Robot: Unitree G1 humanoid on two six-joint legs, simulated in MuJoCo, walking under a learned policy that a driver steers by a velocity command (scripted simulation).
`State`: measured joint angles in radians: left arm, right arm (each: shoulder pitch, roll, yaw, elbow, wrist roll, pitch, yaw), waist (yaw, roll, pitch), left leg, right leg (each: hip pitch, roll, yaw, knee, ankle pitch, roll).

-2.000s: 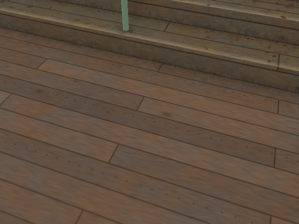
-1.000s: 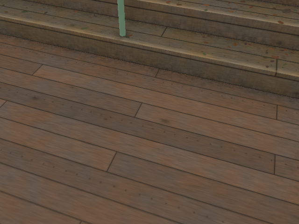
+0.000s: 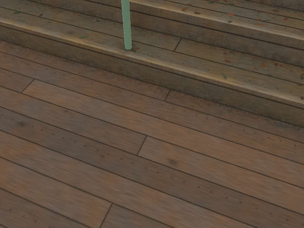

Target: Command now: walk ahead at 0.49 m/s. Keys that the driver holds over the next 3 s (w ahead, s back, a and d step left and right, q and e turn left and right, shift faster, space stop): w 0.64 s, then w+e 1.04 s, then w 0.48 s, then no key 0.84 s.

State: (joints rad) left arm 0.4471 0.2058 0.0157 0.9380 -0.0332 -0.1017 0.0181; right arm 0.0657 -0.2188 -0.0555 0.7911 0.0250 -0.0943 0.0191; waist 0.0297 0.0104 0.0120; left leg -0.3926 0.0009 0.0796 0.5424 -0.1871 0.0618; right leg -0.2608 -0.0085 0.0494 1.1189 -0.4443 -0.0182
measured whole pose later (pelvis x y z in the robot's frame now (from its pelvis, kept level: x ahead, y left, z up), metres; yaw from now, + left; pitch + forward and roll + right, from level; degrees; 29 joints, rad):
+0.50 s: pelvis +0.31 -0.06 -0.01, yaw +0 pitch +2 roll +1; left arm 0.06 0.24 0.05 0.82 -0.01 -0.10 -0.04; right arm 0.38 -0.25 -0.05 0.97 0.03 -0.07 0.00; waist -0.03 0.01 0.05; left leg -0.14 0.00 -0.04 1.00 -0.51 0.02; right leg -0.51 0.02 -0.05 0.60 -0.14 -0.07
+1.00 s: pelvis +0.58 -0.03 -0.01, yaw -8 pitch +2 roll -2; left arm 0.40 0.27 0.06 0.97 0.01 -0.06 -0.01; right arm 0.02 -0.23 -0.03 0.77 -0.06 -0.09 0.01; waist 0.09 0.01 0.03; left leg -0.44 0.03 0.01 0.50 -0.09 0.02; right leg -0.08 0.05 0.09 0.57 -0.45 -0.04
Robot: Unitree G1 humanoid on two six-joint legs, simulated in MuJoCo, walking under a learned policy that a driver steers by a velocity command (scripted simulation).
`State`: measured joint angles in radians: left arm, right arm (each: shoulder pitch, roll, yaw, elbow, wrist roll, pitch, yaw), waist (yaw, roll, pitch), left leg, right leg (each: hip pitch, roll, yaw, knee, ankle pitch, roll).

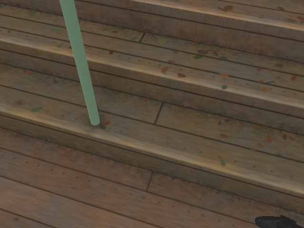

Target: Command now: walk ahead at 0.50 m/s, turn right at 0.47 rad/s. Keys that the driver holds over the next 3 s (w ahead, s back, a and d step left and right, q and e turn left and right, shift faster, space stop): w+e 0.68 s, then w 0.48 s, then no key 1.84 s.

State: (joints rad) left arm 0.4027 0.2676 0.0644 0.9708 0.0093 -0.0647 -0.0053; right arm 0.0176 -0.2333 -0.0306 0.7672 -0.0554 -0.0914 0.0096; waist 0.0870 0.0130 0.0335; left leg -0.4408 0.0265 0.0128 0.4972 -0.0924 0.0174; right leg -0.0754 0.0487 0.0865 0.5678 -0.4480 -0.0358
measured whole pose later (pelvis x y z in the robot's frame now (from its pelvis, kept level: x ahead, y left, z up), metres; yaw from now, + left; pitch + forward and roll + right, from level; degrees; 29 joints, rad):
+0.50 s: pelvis +0.23 -0.04 +0.00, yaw -17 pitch +1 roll +2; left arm -0.01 0.25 0.04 0.79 0.05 -0.03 -0.07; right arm 0.40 -0.23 -0.05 0.96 -0.02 -0.08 -0.01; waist -0.06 -0.01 0.05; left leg 0.05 0.08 0.31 0.41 -0.43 -0.05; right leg -0.46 0.00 -0.10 0.56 -0.17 -0.14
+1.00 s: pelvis +0.44 -0.13 +0.01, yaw -31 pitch +2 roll +0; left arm 0.47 0.23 0.04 0.96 0.03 -0.08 0.02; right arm 0.11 -0.23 -0.03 0.77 -0.05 -0.01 0.00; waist 0.05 0.02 -0.03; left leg -0.95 0.06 0.05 1.80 -0.52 0.01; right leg 0.02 0.14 0.13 0.24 -0.29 -0.13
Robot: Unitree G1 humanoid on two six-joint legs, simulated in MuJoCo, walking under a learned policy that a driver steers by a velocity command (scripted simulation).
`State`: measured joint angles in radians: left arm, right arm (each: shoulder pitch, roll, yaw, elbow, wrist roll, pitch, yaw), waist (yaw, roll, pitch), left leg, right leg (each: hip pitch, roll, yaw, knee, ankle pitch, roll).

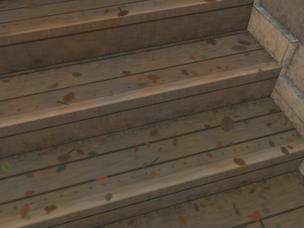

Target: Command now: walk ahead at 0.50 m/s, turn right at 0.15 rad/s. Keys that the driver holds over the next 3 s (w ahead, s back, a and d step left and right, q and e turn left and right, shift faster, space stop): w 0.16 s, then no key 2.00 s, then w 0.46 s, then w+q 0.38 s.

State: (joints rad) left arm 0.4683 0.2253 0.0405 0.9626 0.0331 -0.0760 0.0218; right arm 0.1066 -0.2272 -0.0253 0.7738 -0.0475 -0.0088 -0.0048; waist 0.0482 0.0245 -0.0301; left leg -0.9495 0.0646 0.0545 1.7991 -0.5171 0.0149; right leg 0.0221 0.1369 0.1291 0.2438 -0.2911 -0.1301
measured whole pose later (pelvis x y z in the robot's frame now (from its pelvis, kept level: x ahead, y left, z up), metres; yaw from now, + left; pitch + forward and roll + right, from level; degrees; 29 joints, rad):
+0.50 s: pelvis +0.25 +0.09 +0.15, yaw +0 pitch +2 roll +0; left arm 0.04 0.13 -0.01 0.69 0.03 -0.03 0.03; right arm 0.41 -0.15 -0.02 1.07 -0.02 -0.07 -0.02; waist 0.00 -0.03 0.07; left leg -0.40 -0.05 0.11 0.63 -0.26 0.10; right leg -0.96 0.04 0.09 1.52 -0.13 -0.06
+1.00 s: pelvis +0.35 +0.06 +0.17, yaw +2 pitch -1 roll -1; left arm 0.28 0.11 0.00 0.95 0.01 -0.03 0.07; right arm 0.29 -0.15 -0.02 1.01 -0.01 -0.02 -0.06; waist -0.01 0.03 0.00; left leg -0.09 -0.02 0.04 0.39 -0.29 0.04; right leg -0.19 0.02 -0.09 0.39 -0.19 -0.04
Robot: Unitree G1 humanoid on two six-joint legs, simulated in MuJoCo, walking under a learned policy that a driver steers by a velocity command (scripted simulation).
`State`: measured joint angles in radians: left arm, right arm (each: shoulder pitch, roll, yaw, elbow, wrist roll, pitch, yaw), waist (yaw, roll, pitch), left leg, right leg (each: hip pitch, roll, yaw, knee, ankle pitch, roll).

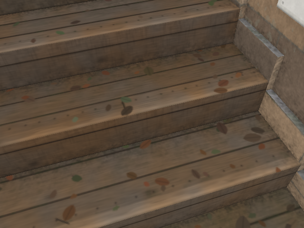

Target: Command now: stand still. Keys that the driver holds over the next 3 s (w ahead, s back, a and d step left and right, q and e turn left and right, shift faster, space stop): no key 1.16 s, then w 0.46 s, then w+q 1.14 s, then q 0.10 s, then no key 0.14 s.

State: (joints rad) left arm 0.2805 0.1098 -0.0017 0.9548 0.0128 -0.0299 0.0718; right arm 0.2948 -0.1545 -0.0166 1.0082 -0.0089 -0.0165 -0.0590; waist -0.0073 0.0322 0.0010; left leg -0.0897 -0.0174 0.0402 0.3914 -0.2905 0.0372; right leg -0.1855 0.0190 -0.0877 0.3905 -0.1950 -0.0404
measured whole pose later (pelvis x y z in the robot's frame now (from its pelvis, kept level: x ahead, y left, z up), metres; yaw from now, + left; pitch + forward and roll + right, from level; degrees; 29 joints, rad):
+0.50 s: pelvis -0.02 +0.00 +0.00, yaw +0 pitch -2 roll +0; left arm 0.37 0.10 -0.04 1.06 0.01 -0.01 0.06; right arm 0.37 -0.12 0.03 1.10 -0.01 -0.01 -0.07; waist 0.00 0.00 0.03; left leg -0.08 -0.03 0.04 0.35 -0.24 0.04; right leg -0.17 0.01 -0.09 0.34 -0.15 -0.03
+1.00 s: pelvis -0.02 +0.02 +0.00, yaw +0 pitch -1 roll +0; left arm 0.33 0.12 -0.04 1.10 0.00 -0.01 0.05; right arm 0.35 -0.11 0.04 1.06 -0.01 -0.03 -0.06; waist 0.00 0.00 0.01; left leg -0.09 -0.06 0.04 0.35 -0.24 0.07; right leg -0.19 -0.02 -0.07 0.37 -0.16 -0.01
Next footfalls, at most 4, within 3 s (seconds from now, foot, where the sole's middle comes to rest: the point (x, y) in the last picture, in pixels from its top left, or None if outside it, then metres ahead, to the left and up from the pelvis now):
1.74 right None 0.35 -0.22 -0.62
2.30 left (155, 179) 0.59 0.03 -0.45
2.74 right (191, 80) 0.94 -0.12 -0.29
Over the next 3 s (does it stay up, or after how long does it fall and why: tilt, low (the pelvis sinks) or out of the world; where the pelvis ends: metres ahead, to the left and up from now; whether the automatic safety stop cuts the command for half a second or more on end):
stays up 0.81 -0.05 0.45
